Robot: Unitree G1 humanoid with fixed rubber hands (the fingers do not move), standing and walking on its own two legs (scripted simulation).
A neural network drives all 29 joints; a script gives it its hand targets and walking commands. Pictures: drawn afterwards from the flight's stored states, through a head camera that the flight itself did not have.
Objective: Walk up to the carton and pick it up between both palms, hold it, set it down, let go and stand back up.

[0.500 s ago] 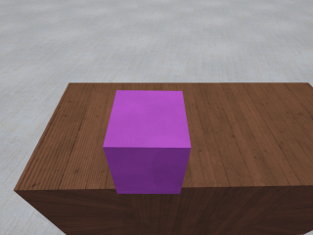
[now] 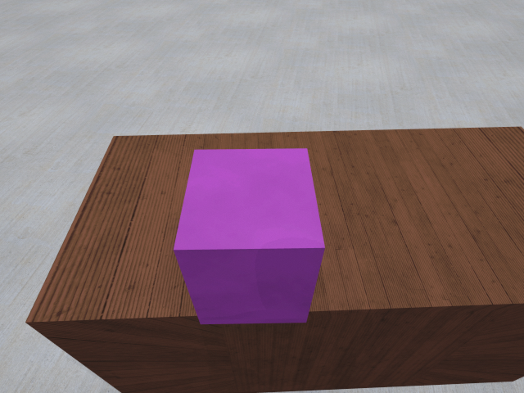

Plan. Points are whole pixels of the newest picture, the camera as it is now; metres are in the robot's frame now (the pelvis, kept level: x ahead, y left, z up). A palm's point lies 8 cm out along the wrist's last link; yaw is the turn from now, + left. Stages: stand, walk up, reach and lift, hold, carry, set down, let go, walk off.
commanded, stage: stand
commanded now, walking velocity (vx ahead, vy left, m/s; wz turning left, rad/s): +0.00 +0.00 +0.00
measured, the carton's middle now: (252, 239) +0.40 +0.04 -0.01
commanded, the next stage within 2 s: reach and lift in 0.34 s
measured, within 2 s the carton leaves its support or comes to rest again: neither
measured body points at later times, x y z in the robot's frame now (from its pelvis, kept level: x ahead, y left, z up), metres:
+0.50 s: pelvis -0.01 +0.00 -0.02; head +0.05 +0.02 +0.43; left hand +0.07 +0.25 -0.18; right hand +0.06 -0.23 -0.16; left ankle -0.01 +0.12 -0.74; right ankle +0.00 -0.12 -0.74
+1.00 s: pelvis -0.03 -0.04 +0.00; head +0.05 -0.02 +0.44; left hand +0.14 +0.21 -0.13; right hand +0.14 -0.21 -0.13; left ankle -0.01 +0.12 -0.74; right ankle +0.00 -0.12 -0.74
